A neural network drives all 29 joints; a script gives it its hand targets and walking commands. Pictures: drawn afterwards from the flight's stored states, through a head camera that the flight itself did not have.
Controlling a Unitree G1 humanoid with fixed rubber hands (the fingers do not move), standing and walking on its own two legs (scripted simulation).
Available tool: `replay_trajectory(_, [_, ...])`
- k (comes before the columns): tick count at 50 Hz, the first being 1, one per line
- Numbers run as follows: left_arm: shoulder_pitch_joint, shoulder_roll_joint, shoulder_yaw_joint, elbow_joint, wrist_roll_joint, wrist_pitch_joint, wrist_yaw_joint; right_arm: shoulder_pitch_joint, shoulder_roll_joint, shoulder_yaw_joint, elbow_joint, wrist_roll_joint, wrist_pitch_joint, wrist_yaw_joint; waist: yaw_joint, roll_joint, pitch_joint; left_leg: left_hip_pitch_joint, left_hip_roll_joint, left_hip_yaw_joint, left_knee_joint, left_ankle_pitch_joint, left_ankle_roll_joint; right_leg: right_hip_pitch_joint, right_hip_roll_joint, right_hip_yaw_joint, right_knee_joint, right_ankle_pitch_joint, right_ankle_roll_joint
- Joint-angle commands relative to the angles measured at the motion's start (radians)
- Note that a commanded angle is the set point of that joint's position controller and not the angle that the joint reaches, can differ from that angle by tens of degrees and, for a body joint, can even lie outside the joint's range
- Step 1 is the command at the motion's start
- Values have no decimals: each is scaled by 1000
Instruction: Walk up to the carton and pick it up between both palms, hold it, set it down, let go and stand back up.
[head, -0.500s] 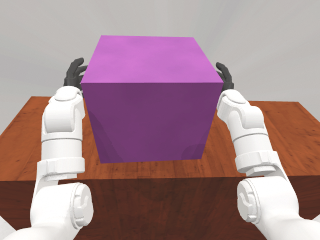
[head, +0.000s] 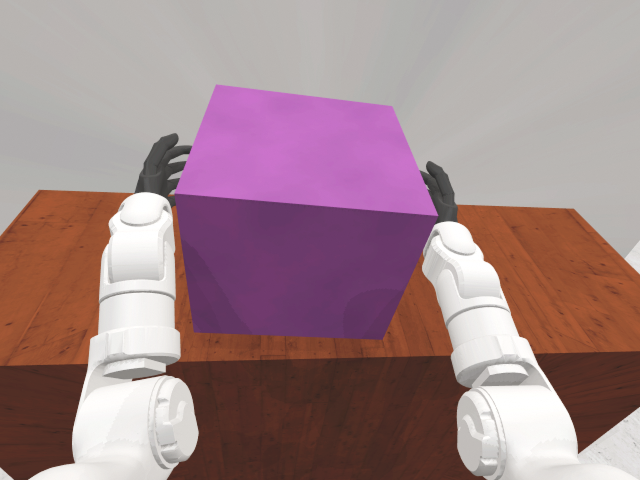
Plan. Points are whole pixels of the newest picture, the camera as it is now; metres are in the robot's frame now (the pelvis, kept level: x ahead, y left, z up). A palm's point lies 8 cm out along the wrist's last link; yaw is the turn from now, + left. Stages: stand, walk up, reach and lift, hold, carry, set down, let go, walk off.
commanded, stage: set down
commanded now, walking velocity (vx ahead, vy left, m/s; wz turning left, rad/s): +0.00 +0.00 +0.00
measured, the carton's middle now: (299, 212) +0.43 +0.00 +0.15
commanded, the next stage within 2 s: none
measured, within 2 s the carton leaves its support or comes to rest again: neither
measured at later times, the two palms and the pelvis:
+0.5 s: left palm (170, 208) +0.41 +0.17 +0.17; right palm (432, 231) +0.38 -0.18 +0.16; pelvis +0.01 +0.01 +0.00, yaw +0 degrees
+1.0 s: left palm (165, 221) +0.42 +0.18 +0.14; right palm (416, 235) +0.40 -0.17 +0.14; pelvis +0.02 +0.01 +0.00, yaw +1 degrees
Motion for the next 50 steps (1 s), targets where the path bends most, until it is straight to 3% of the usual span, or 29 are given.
replay_trajectory(1, [-703, -601, -544, -178, -198, -131, -93, -1005, 495, 400, -440, 49, -219, 106, -10, 141, -567, 153, -40, 87, 28, 384, -34, 73, 3, -94, -1, 376, 66])
replay_trajectory(5, [-702, -637, -567, -122, -210, -148, -77, -967, 482, 357, -404, -6, -226, 105, -4, 118, -527, 152, -30, 80, 20, 283, -34, 1, 3, -102, -25, 254, 53])
replay_trajectory(6, [-698, -644, -591, -133, -225, -157, -72, -958, 475, 341, -412, -17, -232, 111, -23, 115, -526, 138, -29, 81, 14, 278, -44, -3, 6, -106, -24, 241, 57])
replay_trajectory(10, [-674, -637, -543, -43, -198, -173, -66, -925, 475, 300, -314, -43, -232, 116, -24, 128, -477, 133, -27, 96, 7, 232, -40, -31, -1, -108, -40, 194, 47])
replay_trajectory(11, [-704, -637, -551, -52, -212, -185, -69, -918, 483, 292, -304, -54, -236, 116, -37, 116, -490, 117, -28, 94, -4, 223, -38, -20, -3, -109, -45, 217, 49])
replay_trajectory(14, [-697, -652, -553, -34, -214, -206, -70, -917, 518, 316, -314, -47, -244, 111, -22, 119, -513, 119, -40, 97, 16, 308, -42, 35, -4, -106, -19, 356, 63])
replay_trajectory(15, [-704, -640, -517, -53, -204, -213, -69, -929, 499, 320, -304, -49, -242, 108, 6, 126, -523, 116, -40, 98, 12, 352, -44, 58, 0, -90, -13, 394, 70])
replay_trajectory(16, [-677, -614, -508, -26, -195, -210, -74, -905, 498, 326, -286, -31, -232, 105, -4, 102, -479, 104, -41, 96, 10, 341, -40, 61, -4, -91, -13, 400, 73])
replay_trajectory(19, [-672, -610, -472, 4, -180, -203, -87, -903, 516, 342, -276, -17, -220, 103, -7, 103, -453, 75, -49, 92, 7, 329, -32, 78, -10, -73, -6, 431, 75])
replay_trajectory(21, [-666, -614, -453, 12, -154, -206, -89, -904, 496, 342, -291, -25, -228, 105, 19, 113, -439, 75, -46, 99, 2, 330, -33, 71, -5, -81, 3, 412, 80])
replay_trajectory(23, [-669, -620, -479, -34, -167, -224, -86, -888, 519, 370, -305, -21, -242, 108, 20, 127, -508, 102, -46, 92, 21, 394, -37, 99, -4, -77, 17, 486, 78])
replay_trajectory(26, [-702, -648, -532, -81, -189, -240, -66, -880, 521, 363, -282, -20, -263, 127, 31, 181, -581, 133, -35, 94, 44, 489, -68, 58, 16, -82, 16, 471, 65])
replay_trajectory(27, [-697, -644, -518, -67, -189, -244, -56, -893, 515, 377, -296, -11, -265, 128, 47, 163, -566, 157, -33, 89, 49, 500, -61, 35, 14, -86, 18, 459, 58])
replay_trajectory(31, [-657, -658, -511, -26, -186, -237, -45, -864, 501, 354, -256, -22, -261, 138, 48, 153, -506, 151, -20, 82, 46, 474, -67, 0, 9, -89, -3, 387, 57])
replay_trajectory(34, [-675, -647, -536, -73, -202, -247, -42, -860, 500, 335, -280, -41, -281, 134, 18, 137, -569, 156, -27, 85, 72, 509, -73, 3, 15, -90, 15, 475, 54])
replay_trajectory(37, [-673, -668, -560, -61, -220, -260, -33, -895, 472, 327, -305, -55, -294, 130, 13, 142, -615, 201, -18, 74, 94, 595, -82, -17, 24, -103, 16, 485, 51])
replay_trajectory(40, [-642, -653, -530, 0, -217, -264, -33, -890, 455, 305, -265, -63, -285, 134, 36, 117, -569, 176, -13, 74, 67, 524, -81, -18, 19, -97, 3, 450, 56])
replay_trajectory(41, [-659, -654, -524, 13, -208, -268, -36, -874, 464, 294, -244, -73, -285, 135, 16, 106, -536, 148, -18, 84, 59, 494, -76, -19, 19, -99, -4, 442, 55])
replay_trajectory(42, [-689, -647, -525, 32, -212, -272, -38, -892, 453, 273, -228, -105, -286, 136, 18, 105, -542, 141, -18, 87, 55, 460, -78, -24, 18, -101, -3, 419, 59])
replay_trajectory(43, [-693, -651, -522, 44, -205, -271, -44, -889, 459, 250, -202, -92, -285, 140, 5, 130, -496, 115, -20, 85, 44, 445, -76, -14, 17, -104, -13, 408, 56])
replay_trajectory(44, [-677, -644, -485, 81, -201, -271, -43, -864, 448, 238, -178, -119, -283, 144, 12, 82, -481, 99, -20, 89, 29, 407, -66, 1, 11, -101, -16, 386, 57])
replay_trajectory(46, [-697, -625, -488, 89, -196, -290, -48, -859, 464, 203, -160, -144, -290, 152, -13, 104, -499, 111, -22, 110, 31, 373, -69, -13, -1, -105, -17, 403, 60])
replay_trajectory(47, [-721, -616, -474, 89, -202, -300, -53, -858, 443, 197, -131, -164, -294, 155, 5, 109, -520, 99, -26, 105, 26, 389, -72, -2, 2, -104, -2, 435, 69])
replay_trajectory(48, [-753, -615, -468, 119, -196, -312, -53, -880, 471, 167, -118, -164, -299, 154, -13, 127, -521, 80, -26, 106, 28, 390, -68, 9, 6, -97, -11, 428, 60])
replay_trajectory(49, [-758, -630, -464, 119, -198, -326, -52, -862, 495, 172, -114, -172, -306, 158, 7, 112, -544, 84, -26, 109, 36, 402, -63, 4, 4, -97, -2, 445, 54])
replay_trajectory(50, [-786, -634, -474, 95, -194, -343, -50, -880, 494, 170, -138, -181, -320, 160, -5, 148, -572, 97, -32, 123, 46, 429, -71, 12, 1, -107, 10, 474, 59])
